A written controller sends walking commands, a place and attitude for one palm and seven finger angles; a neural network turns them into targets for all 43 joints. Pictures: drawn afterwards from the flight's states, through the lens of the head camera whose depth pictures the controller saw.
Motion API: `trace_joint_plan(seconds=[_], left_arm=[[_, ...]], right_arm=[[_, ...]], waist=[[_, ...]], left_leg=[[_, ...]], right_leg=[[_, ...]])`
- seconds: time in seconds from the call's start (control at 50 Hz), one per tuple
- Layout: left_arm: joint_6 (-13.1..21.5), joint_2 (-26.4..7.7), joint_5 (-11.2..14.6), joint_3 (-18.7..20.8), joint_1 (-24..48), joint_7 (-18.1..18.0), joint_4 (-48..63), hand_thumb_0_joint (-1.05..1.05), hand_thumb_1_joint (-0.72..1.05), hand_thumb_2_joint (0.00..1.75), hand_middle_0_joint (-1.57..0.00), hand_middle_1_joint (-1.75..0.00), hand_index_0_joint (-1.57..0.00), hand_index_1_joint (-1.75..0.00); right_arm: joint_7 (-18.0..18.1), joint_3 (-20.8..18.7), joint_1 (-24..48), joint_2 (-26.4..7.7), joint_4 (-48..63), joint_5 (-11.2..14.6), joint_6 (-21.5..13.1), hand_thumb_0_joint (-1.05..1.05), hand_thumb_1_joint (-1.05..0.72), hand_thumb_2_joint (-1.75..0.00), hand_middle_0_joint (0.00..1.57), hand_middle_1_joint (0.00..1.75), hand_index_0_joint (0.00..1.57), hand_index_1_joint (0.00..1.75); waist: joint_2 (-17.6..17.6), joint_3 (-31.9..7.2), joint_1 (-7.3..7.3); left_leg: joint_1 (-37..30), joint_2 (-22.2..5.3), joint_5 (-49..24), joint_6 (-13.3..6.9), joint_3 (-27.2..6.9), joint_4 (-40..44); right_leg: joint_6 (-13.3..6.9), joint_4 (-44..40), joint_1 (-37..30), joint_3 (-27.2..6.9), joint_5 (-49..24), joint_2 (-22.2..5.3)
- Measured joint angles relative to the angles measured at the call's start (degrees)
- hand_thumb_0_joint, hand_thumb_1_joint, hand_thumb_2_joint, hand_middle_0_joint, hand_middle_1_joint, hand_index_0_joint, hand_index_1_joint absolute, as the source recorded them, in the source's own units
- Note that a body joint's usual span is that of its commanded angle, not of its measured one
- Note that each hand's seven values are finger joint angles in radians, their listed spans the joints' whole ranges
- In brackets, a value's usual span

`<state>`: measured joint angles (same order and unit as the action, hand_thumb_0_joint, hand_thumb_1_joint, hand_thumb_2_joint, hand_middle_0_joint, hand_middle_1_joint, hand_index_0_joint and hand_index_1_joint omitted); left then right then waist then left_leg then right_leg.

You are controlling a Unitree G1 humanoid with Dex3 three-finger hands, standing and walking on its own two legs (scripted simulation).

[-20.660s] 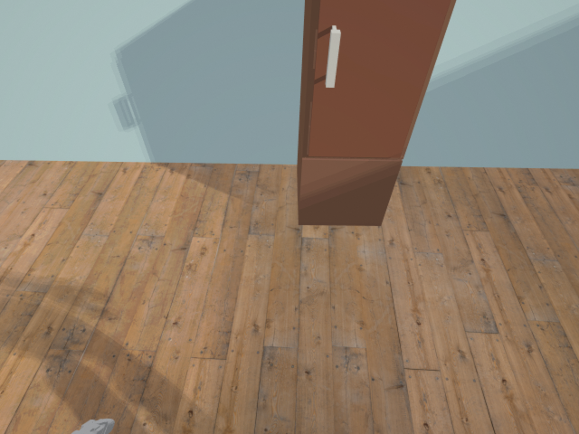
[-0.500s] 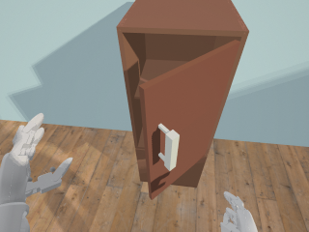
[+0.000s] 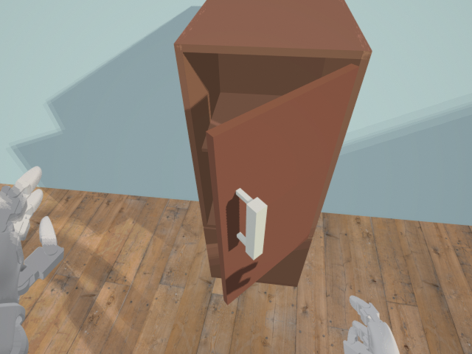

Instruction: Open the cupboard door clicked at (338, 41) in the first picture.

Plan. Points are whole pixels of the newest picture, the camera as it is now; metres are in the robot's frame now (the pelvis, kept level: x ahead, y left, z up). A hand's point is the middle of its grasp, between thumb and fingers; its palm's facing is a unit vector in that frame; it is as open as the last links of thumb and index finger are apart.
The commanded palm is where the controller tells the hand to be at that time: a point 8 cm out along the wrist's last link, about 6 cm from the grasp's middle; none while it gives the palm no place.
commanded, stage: draw the hand back to the body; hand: left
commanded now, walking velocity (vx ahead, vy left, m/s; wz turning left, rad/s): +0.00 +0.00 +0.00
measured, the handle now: (248, 224) +0.35 +0.03 +0.03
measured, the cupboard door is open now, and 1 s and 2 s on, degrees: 46 46 46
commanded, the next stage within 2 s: step back with the hand held close in 0.02 s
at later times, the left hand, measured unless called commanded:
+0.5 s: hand (41, 271) +0.16 +0.27 +0.15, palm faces +0.36 -0.78 -0.52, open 7.4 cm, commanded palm +0.10 +0.31 +0.17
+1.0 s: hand out of the picture +0.10 +0.28 +0.16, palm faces +0.47 -0.74 -0.48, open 7.4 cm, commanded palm +0.03 +0.32 +0.17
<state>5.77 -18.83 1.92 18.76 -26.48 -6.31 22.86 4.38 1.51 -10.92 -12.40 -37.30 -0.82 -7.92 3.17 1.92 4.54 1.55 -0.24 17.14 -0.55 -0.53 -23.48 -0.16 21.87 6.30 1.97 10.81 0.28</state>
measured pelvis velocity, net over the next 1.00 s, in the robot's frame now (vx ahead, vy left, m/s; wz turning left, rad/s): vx -0.10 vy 0.01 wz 0.02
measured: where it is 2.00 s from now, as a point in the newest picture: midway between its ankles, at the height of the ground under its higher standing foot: outside the picture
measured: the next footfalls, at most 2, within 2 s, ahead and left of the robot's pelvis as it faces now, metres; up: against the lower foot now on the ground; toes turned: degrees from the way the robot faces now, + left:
right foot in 1.78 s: -0.28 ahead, -0.12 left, +0.00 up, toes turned -3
left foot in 1.96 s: -0.21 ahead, +0.09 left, +0.00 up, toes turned -2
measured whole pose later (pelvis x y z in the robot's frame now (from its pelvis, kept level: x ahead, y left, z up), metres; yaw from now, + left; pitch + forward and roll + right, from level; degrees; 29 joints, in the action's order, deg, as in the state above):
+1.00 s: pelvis -0.10 +0.01 -0.03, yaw +1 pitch -1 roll -1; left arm 15.3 -22.9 -1.0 26.7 -28.4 -8.6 30.1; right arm 4.0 0.6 -13.5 -12.3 -32.7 -0.5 -6.1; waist -1.5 3.5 0.3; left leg 23.7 1.3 17.7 -2.4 0.6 -40.6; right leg 1.0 33.9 25.9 0.1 7.0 -1.0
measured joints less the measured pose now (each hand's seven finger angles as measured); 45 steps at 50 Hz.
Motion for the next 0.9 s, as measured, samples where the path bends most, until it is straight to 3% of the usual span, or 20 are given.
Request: trace_joint_plan(seconds=[0.16,0.26,0.36,0.52,0.76,0.9], left_arm=[[0.47,0.06,0.04,0.46,0.75,-0.01,-0.38,0.02,0.89,0.90,-0.21,-0.30,-0.21,-0.30],[3.01,-1.14,-0.26,3.56,0.44,0.21,-1.15,0.02,0.89,0.90,-0.21,-0.30,-0.21,-0.30],[3.84,-2.18,-0.40,3.44,-2.87,0.13,1.58,0.02,0.89,0.90,-0.21,-0.30,-0.21,-0.30],[4.56,-5.03,-0.57,4.58,-5.79,-0.41,4.88,0.02,0.89,0.90,-0.21,-0.30,-0.21,-0.30],[6.85,-3.44,-2.78,6.21,-3.28,-1.81,5.96,0.02,0.89,0.90,-0.21,-0.30,-0.21,-0.30],[8.55,-3.70,-3.20,7.13,-1.91,-2.15,6.84,0.02,0.89,0.90,-0.21,-0.30,-0.21,-0.30]], right_arm=[[-0.14,0.07,0.05,0.35,-0.39,0.03,-0.18,0.01,-0.90,-0.90,0.20,0.30,0.21,0.30],[-0.57,0.54,0.92,0.00,1.59,0.10,2.19,0.01,-0.90,-0.90,0.20,0.30,0.21,0.30],[-0.37,-0.59,1.49,-1.12,3.45,0.13,3.83,0.01,-0.90,-0.90,0.20,0.30,0.21,0.30],[0.23,-2.19,1.17,-1.24,4.86,0.78,5.78,0.01,-0.90,-0.90,0.20,0.30,0.21,0.30],[-0.12,-0.77,-1.21,-0.06,6.24,0.70,3.73,0.01,-0.90,-0.90,0.20,0.30,0.21,0.30],[-0.22,-0.53,-2.56,0.39,5.37,0.43,2.36,0.01,-0.90,-0.90,0.20,0.30,0.21,0.30]], waist=[[0.17,0.21,0.03],[-0.11,-0.54,-1.87],[-0.89,-0.06,-3.24],[-2.97,0.54,-3.81],[-4.11,0.93,-3.30],[-4.59,1.30,-3.99]], left_leg=[[-0.26,-0.01,-0.50,0.07,0.06,0.31],[4.25,-0.36,-0.64,0.00,-0.39,-1.51],[7.71,0.36,-1.53,-0.41,0.30,-2.19],[11.42,1.75,-2.32,-1.28,1.27,-4.63],[18.35,2.00,-1.03,-2.12,1.23,-13.27],[20.84,1.76,-0.79,-2.06,0.90,-16.12]], right_leg=[[-0.08,-0.29,-0.24,-0.06,-0.50,0.02],[-0.07,-1.25,2.85,0.43,-1.98,0.35],[0.44,-0.45,6.54,-0.28,-3.05,-0.35],[1.28,2.93,10.84,-1.31,-3.54,-1.72],[1.45,9.80,16.81,-1.16,-3.25,-2.11],[1.24,12.14,18.74,-1.73,-3.01,-1.37]])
